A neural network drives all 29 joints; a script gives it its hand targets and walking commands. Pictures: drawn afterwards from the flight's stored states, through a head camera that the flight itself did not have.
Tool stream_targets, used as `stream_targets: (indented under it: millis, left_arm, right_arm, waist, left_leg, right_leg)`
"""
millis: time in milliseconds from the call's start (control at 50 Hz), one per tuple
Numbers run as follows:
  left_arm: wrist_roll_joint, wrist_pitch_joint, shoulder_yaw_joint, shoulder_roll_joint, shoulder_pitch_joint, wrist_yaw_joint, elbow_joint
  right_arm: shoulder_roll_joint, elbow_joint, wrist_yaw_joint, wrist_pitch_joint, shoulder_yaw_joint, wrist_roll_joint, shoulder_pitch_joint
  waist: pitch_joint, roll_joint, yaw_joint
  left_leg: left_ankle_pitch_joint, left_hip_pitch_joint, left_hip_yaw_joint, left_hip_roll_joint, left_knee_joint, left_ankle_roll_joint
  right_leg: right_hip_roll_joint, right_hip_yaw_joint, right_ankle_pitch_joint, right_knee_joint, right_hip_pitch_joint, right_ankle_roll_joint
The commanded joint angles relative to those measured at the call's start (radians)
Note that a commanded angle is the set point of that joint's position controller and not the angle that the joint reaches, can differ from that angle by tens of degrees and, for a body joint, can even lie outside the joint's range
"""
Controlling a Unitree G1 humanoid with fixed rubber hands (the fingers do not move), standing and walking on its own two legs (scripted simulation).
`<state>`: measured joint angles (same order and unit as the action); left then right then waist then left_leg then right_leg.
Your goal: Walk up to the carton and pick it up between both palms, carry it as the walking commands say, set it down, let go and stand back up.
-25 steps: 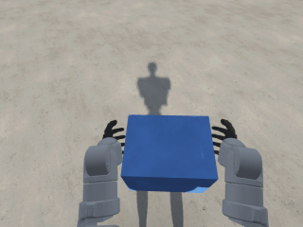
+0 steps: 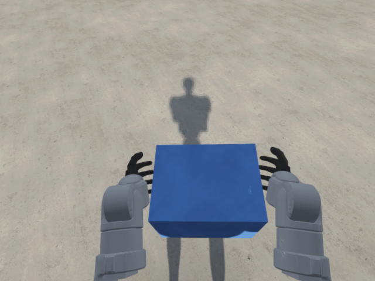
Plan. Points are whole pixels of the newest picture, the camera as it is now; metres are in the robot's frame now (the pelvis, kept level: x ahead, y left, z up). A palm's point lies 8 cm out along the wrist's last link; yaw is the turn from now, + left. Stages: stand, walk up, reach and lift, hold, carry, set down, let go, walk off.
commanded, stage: carry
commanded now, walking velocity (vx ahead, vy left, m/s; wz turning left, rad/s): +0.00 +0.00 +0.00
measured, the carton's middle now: (205, 193) +0.31 +0.00 -0.01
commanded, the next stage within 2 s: hold in 1.46 s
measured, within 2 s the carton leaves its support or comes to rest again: neither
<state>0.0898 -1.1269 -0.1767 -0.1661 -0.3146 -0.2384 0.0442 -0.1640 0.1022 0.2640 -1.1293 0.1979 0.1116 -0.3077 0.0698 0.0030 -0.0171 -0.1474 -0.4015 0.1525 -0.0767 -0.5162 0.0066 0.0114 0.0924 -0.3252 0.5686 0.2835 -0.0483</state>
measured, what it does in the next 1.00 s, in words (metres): stands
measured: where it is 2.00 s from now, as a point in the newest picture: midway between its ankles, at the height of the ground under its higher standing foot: outside the picture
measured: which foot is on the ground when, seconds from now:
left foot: down 0.00-1.00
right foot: down 0.00-1.00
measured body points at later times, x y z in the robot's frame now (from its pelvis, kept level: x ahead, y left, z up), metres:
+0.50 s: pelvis -0.02 +0.02 +0.00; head -0.04 +0.02 +0.45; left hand +0.28 +0.16 +0.05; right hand +0.28 -0.14 +0.06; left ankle +0.07 +0.12 -0.73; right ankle -0.02 -0.08 -0.73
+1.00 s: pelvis -0.02 +0.04 +0.00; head -0.04 +0.05 +0.45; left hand +0.27 +0.20 +0.04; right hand +0.27 -0.12 +0.05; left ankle +0.07 +0.12 -0.73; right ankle -0.02 -0.08 -0.73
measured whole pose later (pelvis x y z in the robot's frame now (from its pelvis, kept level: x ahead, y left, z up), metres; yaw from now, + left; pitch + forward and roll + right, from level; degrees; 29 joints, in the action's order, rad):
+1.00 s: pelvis -0.02 +0.04 +0.00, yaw +0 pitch +2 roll -1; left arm 0.16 -0.94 -0.13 -0.14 -0.21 -0.11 -0.05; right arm -0.14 0.00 0.10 -0.92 0.18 0.18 -0.19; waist 0.11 -0.01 -0.02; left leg -0.10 -0.41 0.18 -0.03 -0.46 0.07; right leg -0.03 0.07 -0.27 0.53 0.30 0.01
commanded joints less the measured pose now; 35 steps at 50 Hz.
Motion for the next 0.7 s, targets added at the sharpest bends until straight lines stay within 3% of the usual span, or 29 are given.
stream_targets:
  millis: [0, 120, 160, 200, 220, 240, 260, 320, 340, 420, 440, 460, 540, 560, 600, 640, 660, 680]
  left_arm:
    - [-0.422, 0.011, 0.646, -0.996, -0.591, 0.424, 0.118]
    - [-0.404, 0.024, 0.639, -0.984, -0.571, 0.423, 0.094]
    - [-0.406, 0.025, 0.642, -0.993, -0.586, 0.424, 0.088]
    - [-0.392, 0.035, 0.622, -0.983, -0.572, 0.425, 0.052]
    - [-0.369, 0.044, 0.609, -0.977, -0.548, 0.426, 0.006]
    - [-0.378, 0.052, 0.61, -0.979, -0.565, 0.425, 0.032]
    - [-0.346, 0.071, 0.575, -0.961, -0.551, 0.426, -0.014]
    - [-0.388, 0.076, 0.636, -0.99, -0.576, 0.421, 0.081]
    - [-0.353, 0.089, 0.598, -0.965, -0.568, 0.417, 0.033]
    - [-0.333, 0.126, 0.588, -0.964, -0.551, 0.42, 0.002]
    - [-0.328, 0.137, 0.583, -0.953, -0.545, 0.418, 0.003]
    - [-0.333, 0.136, 0.594, -0.954, -0.55, 0.419, 0.013]
    - [-0.288, 0.186, 0.557, -0.915, -0.519, 0.412, -0.021]
    - [-0.323, 0.182, 0.618, -0.938, -0.529, 0.407, 0.079]
    - [-0.291, 0.185, 0.588, -0.921, -0.498, 0.401, 0.023]
    - [-0.306, 0.185, 0.625, -0.915, -0.487, 0.399, 0.082]
    - [-0.317, 0.176, 0.641, -0.913, -0.478, 0.398, 0.105]
    - [-0.273, 0.185, 0.593, -0.89, -0.453, 0.396, 0.026]
  right_arm:
    - [-1.046, 0.036, -0.449, -0.003, -0.714, -0.409, -0.546]
    - [-1.041, 0.019, -0.452, 0.016, -0.696, -0.395, -0.542]
    - [-1.04, 0.031, -0.451, 0.019, -0.699, -0.393, -0.559]
    - [-1.026, -0.007, -0.453, 0.028, -0.678, -0.372, -0.537]
    - [-1.012, -0.039, -0.456, 0.041, -0.652, -0.353, -0.531]
    - [-1.027, -0.023, -0.452, 0.046, -0.665, -0.363, -0.545]
    - [-1.018, -0.082, -0.456, 0.06, -0.636, -0.336, -0.521]
    - [-1.029, 0.031, -0.453, 0.068, -0.692, -0.384, -0.557]
    - [-1.021, -0.057, -0.455, 0.077, -0.648, -0.346, -0.512]
    - [-0.998, -0.043, -0.458, 0.117, -0.641, -0.33, -0.529]
    - [-0.993, -0.04, -0.457, 0.126, -0.644, -0.325, -0.523]
    - [-0.994, -0.05, -0.453, 0.128, -0.643, -0.322, -0.506]
    - [-0.968, -0.106, -0.458, 0.171, -0.611, -0.285, -0.468]
    - [-0.978, -0.001, -0.457, 0.168, -0.664, -0.333, -0.488]
    - [-0.956, -0.042, -0.453, 0.172, -0.641, -0.302, -0.46]
    - [-0.945, 0.007, -0.452, 0.174, -0.668, -0.323, -0.456]
    - [-0.946, 0.042, -0.448, 0.165, -0.692, -0.334, -0.462]
    - [-0.927, -0.054, -0.451, 0.171, -0.64, -0.287, -0.417]
  waist:
    - [0.355, -0.036, -0.003]
    - [0.36, -0.009, -0.004]
    - [0.342, -0.031, -0.002]
    - [0.337, -0.026, -0.003]
    - [0.344, 0.013, -0.005]
    - [0.337, -0.033, -0.005]
    - [0.342, -0.042, -0.004]
    - [0.338, -0.004, -0.003]
    - [0.34, -0.007, -0.001]
    - [0.327, -0.009, 0.0]
    - [0.331, -0.04, -0.002]
    - [0.33, -0.029, 0.001]
    - [0.347, -0.024, -0.004]
    - [0.34, 0.008, 0.0]
    - [0.359, 0.005, 0.003]
    - [0.354, 0.031, 0.002]
    - [0.347, -0.004, 0.0]
    - [0.334, 0.0, 0.001]
  left_leg:
    - [0.126, 0.241, -0.127, -0.072, 0.014, -0.001]
    - [0.189, 0.255, -0.159, -0.095, 0.045, 0.009]
    - [0.105, 0.251, -0.155, -0.089, 0.05, 0.01]
    - [0.104, 0.255, -0.161, -0.091, 0.06, 0.01]
    - [0.101, 0.259, -0.16, -0.084, 0.061, 0.011]
    - [0.098, 0.244, -0.163, -0.086, 0.061, 0.01]
    - [0.089, 0.243, -0.16, -0.084, 0.059, 0.007]
    - [0.067, 0.25, -0.147, -0.071, 0.053, 0.006]
    - [0.078, 0.258, -0.165, -0.089, 0.07, 0.01]
    - [0.066, 0.249, -0.169, -0.094, 0.083, 0.011]
    - [0.033, 0.237, -0.174, -0.091, 0.086, 0.012]
    - [0.077, 0.245, -0.163, -0.088, 0.075, 0.012]
    - [0.023, 0.249, -0.174, -0.093, 0.094, 0.01]
    - [0.068, 0.247, -0.177, -0.096, 0.095, 0.009]
    - [0.014, 0.261, -0.189, -0.104, 0.113, 0.01]
    - [0.004, 0.24, -0.193, -0.111, 0.126, 0.014]
    - [0.019, 0.226, -0.194, -0.109, 0.122, 0.015]
    - [-0.003, 0.215, -0.184, -0.1, 0.12, 0.016]
  right_leg:
    - [-0.188, -0.188, 0.38, -0.125, -0.029, 0.001]
    - [-0.167, -0.183, 0.269, -0.117, -0.016, 0.014]
    - [-0.169, -0.198, 0.194, -0.142, 0.018, 0.012]
    - [-0.164, -0.19, 0.165, -0.138, 0.029, 0.014]
    - [-0.17, -0.202, 0.167, -0.154, 0.03, 0.014]
    - [-0.173, -0.205, 0.173, -0.158, 0.021, 0.011]
    - [-0.168, -0.196, 0.166, -0.15, 0.017, 0.013]
    - [-0.172, -0.204, 0.15, -0.152, 0.041, 0.007]
    - [-0.161, -0.197, 0.128, -0.144, 0.051, 0.015]
    - [-0.154, -0.187, 0.105, -0.144, 0.051, 0.025]
    - [-0.159, -0.202, 0.078, -0.152, 0.053, 0.026]
    - [-0.162, -0.193, 0.12, -0.156, 0.044, 0.023]
    - [-0.16, -0.189, 0.085, -0.161, 0.037, 0.025]
    - [-0.158, -0.187, 0.111, -0.138, 0.04, 0.027]
    - [-0.143, -0.173, 0.069, -0.126, 0.041, 0.028]
    - [-0.144, -0.165, 0.084, -0.119, 0.03, 0.031]
    - [-0.149, -0.17, 0.096, -0.134, 0.017, 0.026]
    - [-0.153, -0.176, 0.083, -0.143, 0.026, 0.029]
